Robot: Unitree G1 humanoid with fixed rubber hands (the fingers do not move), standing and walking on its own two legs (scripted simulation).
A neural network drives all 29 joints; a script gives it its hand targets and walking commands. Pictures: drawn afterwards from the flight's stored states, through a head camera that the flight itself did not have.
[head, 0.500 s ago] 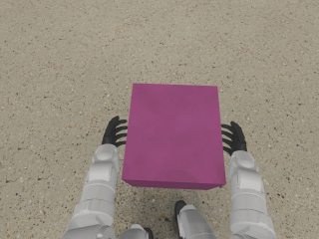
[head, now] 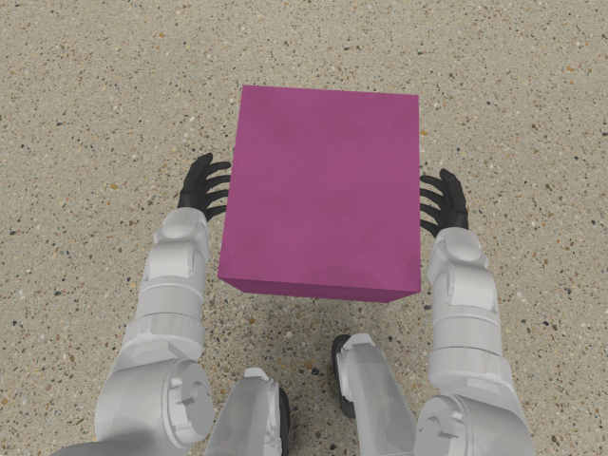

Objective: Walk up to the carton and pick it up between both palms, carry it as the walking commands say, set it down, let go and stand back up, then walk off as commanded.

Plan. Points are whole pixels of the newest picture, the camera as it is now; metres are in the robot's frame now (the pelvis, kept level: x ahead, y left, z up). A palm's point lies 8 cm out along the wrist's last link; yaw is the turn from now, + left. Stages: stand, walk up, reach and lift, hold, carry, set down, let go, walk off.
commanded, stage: set down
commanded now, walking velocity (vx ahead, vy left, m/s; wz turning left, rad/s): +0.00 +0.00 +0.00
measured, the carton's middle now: (321, 204) +0.46 -0.07 -0.14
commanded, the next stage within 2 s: none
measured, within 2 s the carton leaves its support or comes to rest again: neither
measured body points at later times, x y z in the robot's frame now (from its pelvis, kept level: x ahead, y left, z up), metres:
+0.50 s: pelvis -0.01 +0.02 -0.07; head +0.23 -0.02 +0.31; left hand +0.48 +0.10 -0.15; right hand +0.41 -0.24 -0.15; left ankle +0.02 +0.10 -0.62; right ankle +0.13 -0.11 -0.62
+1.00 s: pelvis -0.03 +0.00 -0.14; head +0.26 -0.03 +0.20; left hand +0.51 +0.08 -0.24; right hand +0.44 -0.25 -0.25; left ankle +0.02 +0.10 -0.62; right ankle +0.13 -0.11 -0.62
